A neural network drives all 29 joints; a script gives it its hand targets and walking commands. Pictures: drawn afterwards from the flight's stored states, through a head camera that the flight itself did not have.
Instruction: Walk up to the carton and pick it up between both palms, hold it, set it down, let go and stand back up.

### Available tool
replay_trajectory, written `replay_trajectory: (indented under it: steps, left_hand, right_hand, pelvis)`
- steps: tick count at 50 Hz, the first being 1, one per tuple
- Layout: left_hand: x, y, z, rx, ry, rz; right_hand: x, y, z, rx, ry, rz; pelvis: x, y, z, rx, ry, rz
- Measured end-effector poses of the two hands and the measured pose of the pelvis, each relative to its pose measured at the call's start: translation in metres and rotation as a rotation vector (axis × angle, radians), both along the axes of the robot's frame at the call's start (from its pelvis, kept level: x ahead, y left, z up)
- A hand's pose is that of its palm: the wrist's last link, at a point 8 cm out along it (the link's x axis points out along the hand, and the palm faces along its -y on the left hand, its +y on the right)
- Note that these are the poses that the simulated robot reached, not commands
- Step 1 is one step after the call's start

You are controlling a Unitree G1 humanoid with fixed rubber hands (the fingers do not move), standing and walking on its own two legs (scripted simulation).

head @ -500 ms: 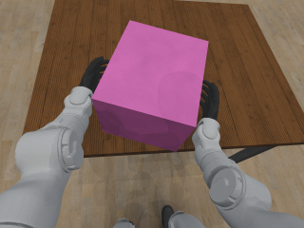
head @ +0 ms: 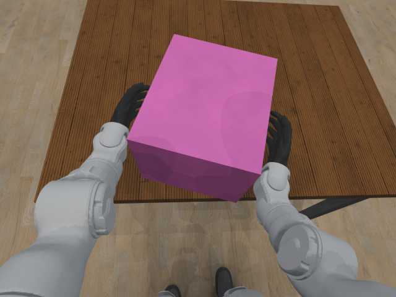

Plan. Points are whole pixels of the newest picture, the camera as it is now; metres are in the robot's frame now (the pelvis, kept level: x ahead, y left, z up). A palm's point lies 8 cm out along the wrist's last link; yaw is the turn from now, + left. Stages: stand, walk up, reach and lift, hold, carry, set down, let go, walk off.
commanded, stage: reach and lift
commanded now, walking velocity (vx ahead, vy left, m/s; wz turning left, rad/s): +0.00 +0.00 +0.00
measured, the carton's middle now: (206, 121) +0.48 -0.04 -0.02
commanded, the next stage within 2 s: none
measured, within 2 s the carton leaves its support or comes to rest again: leaves its support in 0.42 s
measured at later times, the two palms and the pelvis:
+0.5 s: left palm (128, 117) +0.47 +0.13 +0.04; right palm (285, 153) +0.37 -0.18 +0.01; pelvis +0.01 -0.01 +0.01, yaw +1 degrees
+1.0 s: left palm (109, 94) +0.45 +0.14 +0.12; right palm (301, 125) +0.38 -0.18 +0.10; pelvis +0.02 +0.01 +0.02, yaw +0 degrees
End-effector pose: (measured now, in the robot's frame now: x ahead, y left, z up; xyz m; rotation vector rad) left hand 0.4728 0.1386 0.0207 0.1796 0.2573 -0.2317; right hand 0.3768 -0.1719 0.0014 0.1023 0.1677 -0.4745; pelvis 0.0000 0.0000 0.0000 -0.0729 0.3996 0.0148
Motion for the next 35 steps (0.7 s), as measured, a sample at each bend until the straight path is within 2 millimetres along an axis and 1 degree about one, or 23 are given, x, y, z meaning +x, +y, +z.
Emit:
replay_trajectory:
  steps: [12, 18, 24, 30, 32, 35]
  left_hand:
    - [-0.011, -0.005, 0.002, 0.005, 0.005, 0.035]
    - [-0.011, -0.007, 0.006, 0.016, 0.019, 0.037]
    - [-0.008, -0.011, 0.013, 0.028, 0.035, 0.023]
    - [-0.006, -0.016, 0.029, 0.025, 0.024, 0.012]
    - [-0.006, -0.017, 0.038, 0.017, 0.004, 0.015]
    - [-0.006, -0.016, 0.056, -0.002, -0.038, 0.026]
  right_hand:
    - [0.0, -0.008, 0.004, -0.007, 0.031, 0.033]
    - [0.001, -0.01, 0.008, -0.009, 0.051, 0.04]
    - [-0.002, -0.012, 0.012, -0.004, 0.072, 0.028]
    - [-0.005, -0.016, 0.022, 0.007, 0.064, 0.011]
    - [-0.004, -0.016, 0.03, 0.009, 0.044, 0.011]
    - [0.002, -0.015, 0.049, 0.008, 0.003, 0.032]
  pelvis:
    - [-0.001, -0.012, 0.004, 0.014, -0.002, 0.004]
    - [0.001, -0.015, 0.004, 0.017, -0.005, 0.007]
    - [0.005, -0.013, 0.005, 0.017, -0.018, 0.007]
    - [0.013, -0.007, 0.007, 0.015, -0.041, -0.002]
    - [0.015, -0.004, 0.007, 0.015, -0.055, -0.006]
    - [0.018, 0.0, 0.009, 0.016, -0.086, -0.009]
